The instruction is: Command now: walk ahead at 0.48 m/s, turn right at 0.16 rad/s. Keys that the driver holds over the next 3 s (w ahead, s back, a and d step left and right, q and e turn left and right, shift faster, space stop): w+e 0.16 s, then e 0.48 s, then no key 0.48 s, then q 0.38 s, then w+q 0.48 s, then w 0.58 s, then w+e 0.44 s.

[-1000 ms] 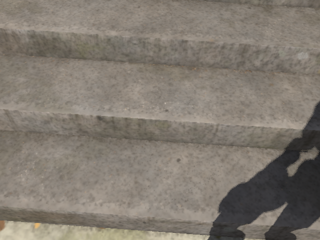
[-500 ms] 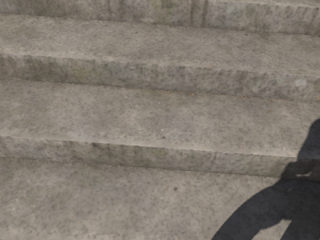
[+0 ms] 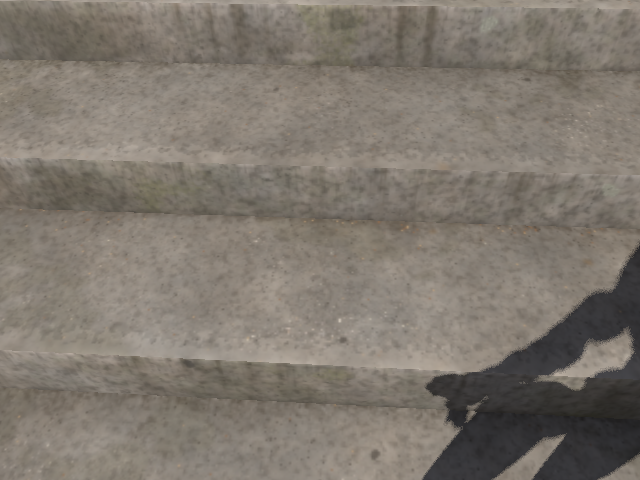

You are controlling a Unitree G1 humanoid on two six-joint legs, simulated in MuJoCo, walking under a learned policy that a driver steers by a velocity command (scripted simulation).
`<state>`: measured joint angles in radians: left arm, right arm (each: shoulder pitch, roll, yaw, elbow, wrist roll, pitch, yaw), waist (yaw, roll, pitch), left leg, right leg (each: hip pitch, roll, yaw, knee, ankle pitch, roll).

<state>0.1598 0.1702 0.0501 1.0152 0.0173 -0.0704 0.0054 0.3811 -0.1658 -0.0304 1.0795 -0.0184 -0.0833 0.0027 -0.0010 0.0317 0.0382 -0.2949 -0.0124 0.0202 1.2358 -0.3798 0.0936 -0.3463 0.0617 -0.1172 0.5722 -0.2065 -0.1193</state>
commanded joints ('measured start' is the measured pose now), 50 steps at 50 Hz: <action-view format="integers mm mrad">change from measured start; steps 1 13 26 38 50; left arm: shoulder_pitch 159 381 143 113 -54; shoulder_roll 59 95 14 121 190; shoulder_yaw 5 -42 23 -3 32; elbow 40 107 -277 -174 -278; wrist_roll -9 5 57 39 -31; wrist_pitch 18 -14 96 9 -15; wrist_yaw -12 25 32 -135 -62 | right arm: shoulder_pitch -40 -539 -286 -448 -209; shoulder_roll -66 57 46 -43 -142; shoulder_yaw -21 91 21 46 -12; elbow -111 -568 -344 -319 -326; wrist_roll -29 -43 -21 -2 25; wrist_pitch -9 36 67 -78 -40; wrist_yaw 13 -25 -74 45 15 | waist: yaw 5 34 82 109 -6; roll -59 -36 -26 -43 -67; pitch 78 64 42 -186 -196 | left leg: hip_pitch -522 -1029 -346 -209 28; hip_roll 66 91 313 143 128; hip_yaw -13 67 -365 244 172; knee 384 625 -780 -937 -645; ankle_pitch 42 -49 -197 291 237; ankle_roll -4 -44 85 -3 -58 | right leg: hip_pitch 179 77 -439 -214 27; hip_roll -345 -181 -57 -202 -180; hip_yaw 590 441 209 152 213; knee -440 -370 1188 573 -10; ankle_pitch -478 42 -103 170 321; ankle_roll -181 -118 51 155 4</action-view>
